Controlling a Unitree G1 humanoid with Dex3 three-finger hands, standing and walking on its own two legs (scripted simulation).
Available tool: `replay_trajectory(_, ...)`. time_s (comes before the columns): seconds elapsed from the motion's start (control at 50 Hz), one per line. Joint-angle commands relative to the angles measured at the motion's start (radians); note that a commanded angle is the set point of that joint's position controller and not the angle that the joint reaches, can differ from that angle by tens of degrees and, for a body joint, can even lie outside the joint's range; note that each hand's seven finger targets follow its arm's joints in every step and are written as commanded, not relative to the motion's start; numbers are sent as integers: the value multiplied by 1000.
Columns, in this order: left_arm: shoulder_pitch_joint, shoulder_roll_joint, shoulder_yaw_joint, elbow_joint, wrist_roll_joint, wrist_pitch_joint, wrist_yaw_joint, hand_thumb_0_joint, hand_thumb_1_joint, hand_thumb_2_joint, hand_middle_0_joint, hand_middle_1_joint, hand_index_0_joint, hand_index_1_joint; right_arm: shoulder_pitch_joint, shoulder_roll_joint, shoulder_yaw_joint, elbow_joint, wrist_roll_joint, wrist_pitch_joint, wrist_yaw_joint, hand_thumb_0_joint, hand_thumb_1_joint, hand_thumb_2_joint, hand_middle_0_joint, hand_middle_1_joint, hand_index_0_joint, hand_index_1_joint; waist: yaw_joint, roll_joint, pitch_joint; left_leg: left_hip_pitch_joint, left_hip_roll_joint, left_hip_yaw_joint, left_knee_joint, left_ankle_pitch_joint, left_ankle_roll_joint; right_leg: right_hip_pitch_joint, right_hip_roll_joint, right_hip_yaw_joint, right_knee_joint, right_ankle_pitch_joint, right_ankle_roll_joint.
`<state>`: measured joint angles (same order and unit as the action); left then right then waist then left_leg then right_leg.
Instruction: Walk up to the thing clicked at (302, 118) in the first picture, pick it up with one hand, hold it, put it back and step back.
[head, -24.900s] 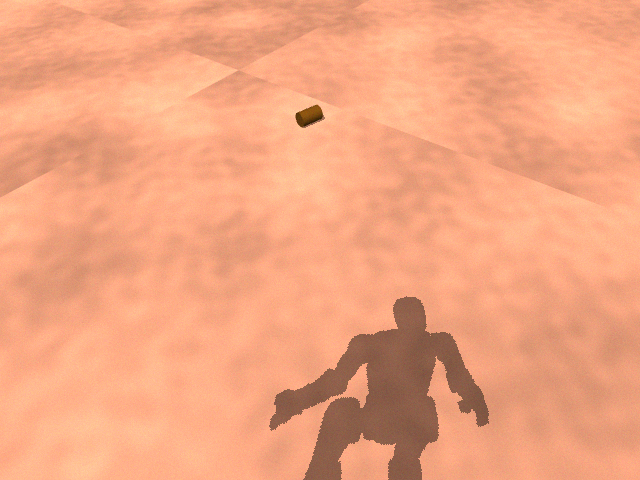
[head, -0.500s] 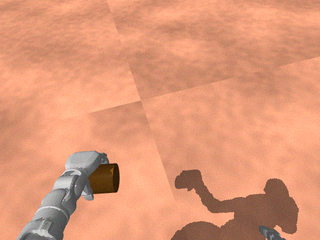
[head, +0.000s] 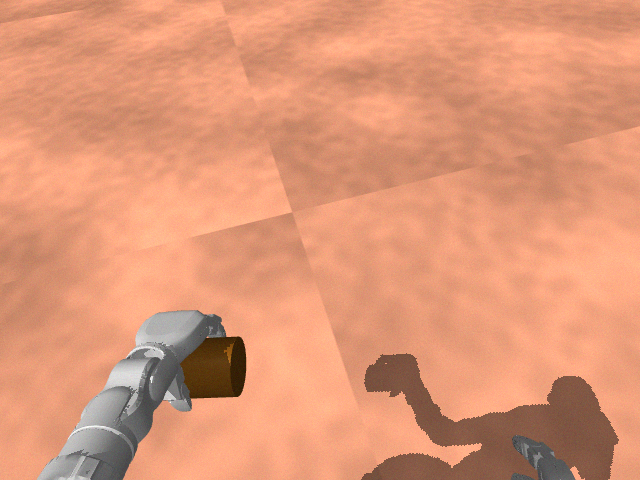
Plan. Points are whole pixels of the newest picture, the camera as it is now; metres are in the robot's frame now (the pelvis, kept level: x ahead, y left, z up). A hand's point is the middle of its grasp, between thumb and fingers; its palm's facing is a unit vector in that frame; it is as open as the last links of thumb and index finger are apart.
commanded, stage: hold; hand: left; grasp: from above
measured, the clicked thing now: (194, 367) +0.30 +0.22 -0.07
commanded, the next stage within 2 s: crouch in 1.18 s
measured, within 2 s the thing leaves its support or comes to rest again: neither
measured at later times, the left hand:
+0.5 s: hand (182, 368) +0.28 +0.21 -0.02, palm faces -0.45 -0.03 -0.89, open 10.9 cm
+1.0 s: hand (184, 361) +0.29 +0.21 -0.02, palm faces -0.46 -0.03 -0.89, open 11.0 cm
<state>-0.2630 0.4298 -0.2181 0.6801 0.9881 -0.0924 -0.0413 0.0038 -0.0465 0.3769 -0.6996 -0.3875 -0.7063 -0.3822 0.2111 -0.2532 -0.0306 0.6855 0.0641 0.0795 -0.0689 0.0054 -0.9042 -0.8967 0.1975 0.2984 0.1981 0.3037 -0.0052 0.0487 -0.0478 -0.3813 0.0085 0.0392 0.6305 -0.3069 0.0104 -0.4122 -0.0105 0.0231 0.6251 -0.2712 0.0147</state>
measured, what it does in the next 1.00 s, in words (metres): stands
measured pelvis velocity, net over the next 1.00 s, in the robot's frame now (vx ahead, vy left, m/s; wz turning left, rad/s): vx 0.00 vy -0.01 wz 0.00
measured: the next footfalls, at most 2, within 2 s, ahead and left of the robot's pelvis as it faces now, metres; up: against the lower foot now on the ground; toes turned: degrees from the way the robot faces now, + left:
none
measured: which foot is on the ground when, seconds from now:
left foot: down 0.00-1.00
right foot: down 0.00-1.00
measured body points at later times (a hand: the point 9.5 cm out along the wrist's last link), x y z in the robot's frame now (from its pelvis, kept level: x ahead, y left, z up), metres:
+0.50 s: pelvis -0.01 +0.00 +0.01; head -0.01 -0.03 +0.46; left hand +0.30 +0.21 +0.03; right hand +0.14 -0.26 -0.11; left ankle +0.01 +0.11 -0.72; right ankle +0.03 -0.13 -0.72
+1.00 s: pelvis +0.00 -0.01 +0.01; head +0.01 -0.03 +0.46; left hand +0.31 +0.21 +0.03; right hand +0.16 -0.25 -0.11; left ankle +0.01 +0.11 -0.72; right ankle +0.03 -0.13 -0.72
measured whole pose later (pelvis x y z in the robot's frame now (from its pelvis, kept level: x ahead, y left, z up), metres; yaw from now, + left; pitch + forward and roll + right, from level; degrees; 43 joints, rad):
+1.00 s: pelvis +0.00 -0.01 +0.01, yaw +0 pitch +1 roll +0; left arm -0.24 0.43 -0.23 0.60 0.98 -0.09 -0.06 0.00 -0.08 0.47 -0.62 -0.55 -0.63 -0.54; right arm 0.16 -0.25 -0.02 0.69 0.07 0.09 -0.08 0.01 -0.91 -0.90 0.20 0.30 0.20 0.30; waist 0.01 0.05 -0.01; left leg -0.26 0.01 0.04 0.50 -0.25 0.00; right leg -0.30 -0.01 0.02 0.52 -0.23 0.01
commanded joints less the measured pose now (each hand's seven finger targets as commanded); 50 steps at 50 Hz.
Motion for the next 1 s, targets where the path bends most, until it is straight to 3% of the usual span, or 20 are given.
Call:
replay_trajectory(0.0, -328, 216, 107, -185, -12, -10, 43, 0, 767, 720, -1083, -602, -1100, -586, -83, -131, -40, -135, -5, -39, -14, 0, -898, -899, 200, 300, 200, 300, -3, -24, -201, 104, -22, -16, -119, 135, 5, 83, 41, -10, -120, 80, -28)
replay_trajectory(0.16, -334, 216, 99, -231, -12, -11, 37, 0, 725, 726, -1048, -631, -1066, -614, -116, -125, -31, -142, -4, -50, -18, 0, -905, -901, 199, 300, 199, 300, 6, -46, -193, 114, -27, -14, -144, 84, 8, 100, 35, -3, -154, 23, -23)
replay_trajectory(0.2, -314, 237, 121, -217, -14, -10, 35, 0, 735, 731, -1043, -654, -1066, -631, -117, -125, -32, -137, -4, -51, -20, 0, -904, -901, 199, 300, 199, 300, 11, -33, -198, 124, -26, -12, -148, 99, 7, 108, 36, -3, -155, 38, -24)
replay_trajectory(0.26, -330, 217, 101, -229, -17, -12, 30, 0, 761, 750, -1062, -678, -1086, -654, -125, -123, -29, -137, -5, -52, -22, 0, -907, -902, 199, 300, 199, 300, 0, -49, -198, 138, -29, -6, -150, 100, 11, 110, 32, 1, -166, 45, -19)
replay_trajectory(0.42, -315, 225, 110, -256, -21, -11, 22, 0, 707, 780, -1019, -702, -1043, -679, -142, -120, -25, -135, -1, -55, -24, 0, -907, -902, 199, 300, 199, 300, 16, -20, -187, 155, -20, -16, -181, 104, 2, 129, 39, -7, -173, 43, -26)
replay_trajectory(0.5, -301, 205, 90, -270, -19, -2, 11, 0, 693, 798, -1011, -711, -1032, -691, -142, -120, -26, -139, 1, -56, -25, 0, -906, -902, 199, 300, 199, 300, 9, -49, -195, 181, -22, -10, -176, 161, 6, 145, 38, -8, -180, 94, -23)
replay_trajectory(0.54, -309, 226, 110, -271, -29, -2, 7, 0, 705, 815, -1024, -711, -1041, -693, -147, -117, -25, -135, 1, -54, -26, 0, -906, -902, 199, 300, 199, 300, 15, -35, -188, 180, -22, -10, -182, 155, 7, 152, 36, -8, -187, 92, -23)
replay_trajectory(0.58, -300, 197, 85, -281, -31, -3, 2, 0, 690, 809, -1017, -708, -1034, -691, -151, -115, -23, -142, 2, -53, -26, 0, -908, -903, 199, 300, 199, 300, 12, -55, -189, 191, -25, -7, -184, 167, 8, 154, 35, -8, -192, 102, -21)
replay_trajectory(0.62, -271, 204, 95, -248, -25, 3, 5, 0, 689, 793, -1003, -720, -1027, -696, -153, -114, -20, -141, 3, -51, -27, 0, -905, -902, 199, 300, 199, 300, 12, -60, -157, 179, -25, -6, -189, 155, 10, 145, 34, -7, -200, 91, -21)
replay_trajectory(0.72, -274, 220, 108, -292, -21, 4, 0, 0, 664, 803, -980, -727, -1004, -704, -152, -116, -23, -145, 3, -42, -25, 0, -905, -901, 199, 300, 199, 300, 23, -42, -181, 195, -23, -9, -194, 190, 6, 171, 36, -11, -194, 122, -25)
replay_trajectory(0.8, -305, 227, 118, -278, -12, -4, 5, 0, 646, 823, -973, -724, -993, -705, -146, -113, -21, -135, 2, -37, -27, 0, -902, -901, 199, 299, 199, 299, 11, -37, -192, 206, -28, -5, -188, 198, 10, 168, 33, -6, -196, 136, -22)
replay_trajectory(0.82, -325, 214, 101, -279, -13, -6, 7, 0, 661, 807, -980, -718, -1002, -696, -143, -113, -22, -132, 1, -37, -27, 0, -901, -900, 199, 299, 199, 299, -1, -37, -205, 218, -26, -5, -184, 217, 9, 167, 34, -7, -188, 159, -21)
replay_trajectory(0.86, -328, 243, 130, -285, -10, -11, 16, 0, 663, 830, -990, -731, -1009, -711, -141, -116, -26, -135, 1, -34, -27, 0, -904, -901, 199, 300, 199, 300, 16, -8, -217, 225, -28, -5, -188, 232, 4, 178, 35, -8, -188, 163, -27)
replay_trajectory(0.94, -292, 186, 91, -251, -14, 0, 23, 0, 673, 807, -979, -749, -1008, -720, -129, -120, -31, -127, 2, -31, -23, 0, -899, -899, 200, 300, 199, 300, 4, -35, -217, 233, -21, -9, -185, 272, 4, 182, 40, -15, -182, 204, -26)
replay_trajectory(0.98, -287, 213, 111, -244, -10, 3, 26, 0, 651, 786, -965, -721, -993, -694, -129, -122, -34, -126, 3, -28, -23, 0, -897, -899, 200, 300, 199, 300, 10, -22, -212, 229, -22, -5, -189, 273, 3, 186, 38, -14, -186, 204, -28)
